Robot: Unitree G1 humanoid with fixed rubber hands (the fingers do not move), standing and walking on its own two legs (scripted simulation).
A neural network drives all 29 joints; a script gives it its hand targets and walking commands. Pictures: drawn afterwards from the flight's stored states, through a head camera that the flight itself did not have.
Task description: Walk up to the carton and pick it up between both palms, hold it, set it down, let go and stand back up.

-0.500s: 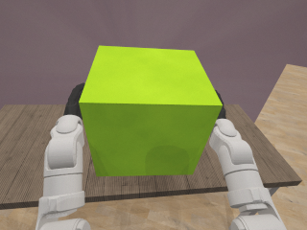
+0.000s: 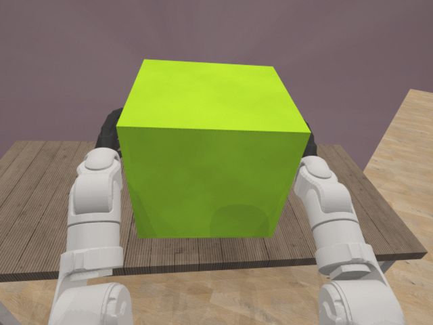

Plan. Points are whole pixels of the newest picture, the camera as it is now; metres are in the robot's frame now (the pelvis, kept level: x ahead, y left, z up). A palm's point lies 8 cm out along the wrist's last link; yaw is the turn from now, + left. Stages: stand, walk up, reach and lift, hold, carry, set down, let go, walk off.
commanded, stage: hold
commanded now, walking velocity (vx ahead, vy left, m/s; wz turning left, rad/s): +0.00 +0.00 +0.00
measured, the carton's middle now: (208, 148) +0.41 +0.01 +0.18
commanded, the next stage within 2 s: none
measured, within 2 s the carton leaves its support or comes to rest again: neither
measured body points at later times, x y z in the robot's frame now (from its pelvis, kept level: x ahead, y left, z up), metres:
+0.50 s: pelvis +0.01 +0.00 +0.00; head -0.06 +0.03 +0.44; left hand +0.37 +0.19 +0.20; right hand +0.37 -0.16 +0.20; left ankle +0.03 +0.12 -0.75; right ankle +0.02 -0.12 -0.75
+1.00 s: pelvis +0.01 +0.00 +0.00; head -0.04 +0.03 +0.45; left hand +0.38 +0.19 +0.19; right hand +0.38 -0.16 +0.19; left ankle +0.03 +0.12 -0.75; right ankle +0.02 -0.12 -0.75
